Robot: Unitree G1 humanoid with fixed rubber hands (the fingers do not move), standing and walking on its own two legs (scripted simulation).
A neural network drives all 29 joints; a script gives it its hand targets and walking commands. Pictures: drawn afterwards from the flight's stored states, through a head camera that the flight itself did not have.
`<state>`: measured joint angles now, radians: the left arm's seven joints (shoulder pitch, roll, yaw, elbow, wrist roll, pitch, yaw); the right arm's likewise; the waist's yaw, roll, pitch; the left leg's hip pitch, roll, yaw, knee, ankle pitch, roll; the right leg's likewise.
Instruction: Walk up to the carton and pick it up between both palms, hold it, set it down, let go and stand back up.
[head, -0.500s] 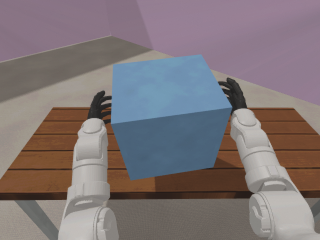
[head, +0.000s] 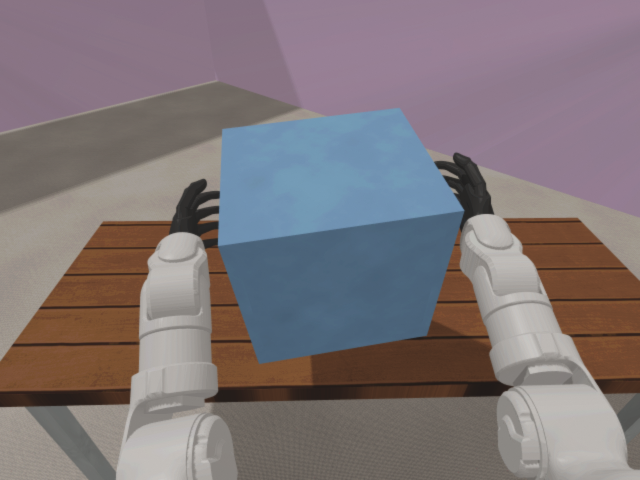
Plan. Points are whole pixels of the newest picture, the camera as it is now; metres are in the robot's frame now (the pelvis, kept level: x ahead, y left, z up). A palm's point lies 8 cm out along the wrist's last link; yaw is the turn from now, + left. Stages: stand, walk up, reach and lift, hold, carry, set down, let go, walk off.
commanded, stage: hold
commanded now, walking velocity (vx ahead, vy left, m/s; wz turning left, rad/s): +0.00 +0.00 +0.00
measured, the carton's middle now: (328, 236) +0.45 +0.01 +0.12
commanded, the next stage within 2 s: none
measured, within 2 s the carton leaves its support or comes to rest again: neither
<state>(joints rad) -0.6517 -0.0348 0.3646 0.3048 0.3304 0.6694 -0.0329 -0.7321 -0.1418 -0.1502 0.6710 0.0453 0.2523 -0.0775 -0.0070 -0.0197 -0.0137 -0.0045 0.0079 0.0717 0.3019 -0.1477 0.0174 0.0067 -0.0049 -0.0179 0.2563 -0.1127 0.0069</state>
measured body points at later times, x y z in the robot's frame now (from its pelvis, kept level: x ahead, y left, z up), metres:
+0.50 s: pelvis +0.00 +0.00 +0.00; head -0.07 +0.01 +0.44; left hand +0.36 +0.19 +0.19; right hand +0.39 -0.17 +0.22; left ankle +0.03 +0.10 -0.75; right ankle +0.03 -0.12 -0.75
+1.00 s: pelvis +0.00 +0.00 +0.00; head -0.07 +0.01 +0.44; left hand +0.36 +0.19 +0.20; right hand +0.38 -0.17 +0.22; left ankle +0.03 +0.10 -0.75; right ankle +0.03 -0.12 -0.75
